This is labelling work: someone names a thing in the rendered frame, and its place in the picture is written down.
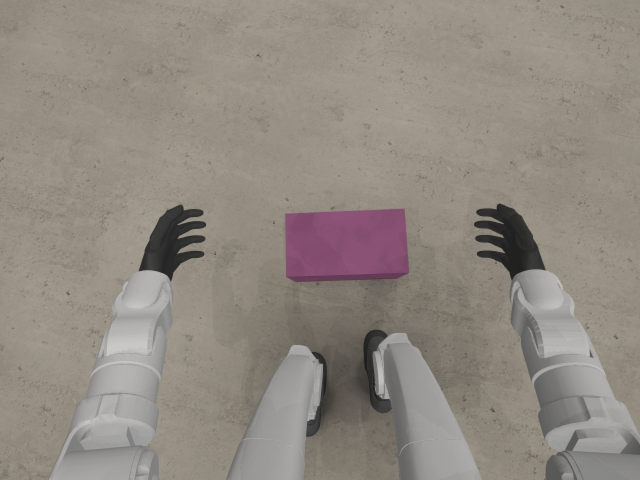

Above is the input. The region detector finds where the robot right forearm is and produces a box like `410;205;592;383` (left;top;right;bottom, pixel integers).
510;269;640;455

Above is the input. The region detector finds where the robot right upper arm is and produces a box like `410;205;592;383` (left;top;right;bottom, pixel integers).
546;451;640;480

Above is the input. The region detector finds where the right robot shin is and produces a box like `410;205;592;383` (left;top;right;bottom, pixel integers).
374;333;422;399

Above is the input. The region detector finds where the carton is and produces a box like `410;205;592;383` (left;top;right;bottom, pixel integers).
285;209;409;282

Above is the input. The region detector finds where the right robot hand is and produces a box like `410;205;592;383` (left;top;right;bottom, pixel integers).
474;204;546;280

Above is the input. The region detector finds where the robot left forearm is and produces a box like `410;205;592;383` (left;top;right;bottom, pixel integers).
48;270;173;480

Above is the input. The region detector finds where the left robot hand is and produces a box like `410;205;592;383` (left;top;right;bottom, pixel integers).
138;205;206;281

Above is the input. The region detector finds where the robot left upper arm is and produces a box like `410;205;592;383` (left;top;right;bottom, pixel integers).
52;445;160;480

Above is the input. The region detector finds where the robot left thigh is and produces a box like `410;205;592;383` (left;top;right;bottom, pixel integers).
226;354;323;480

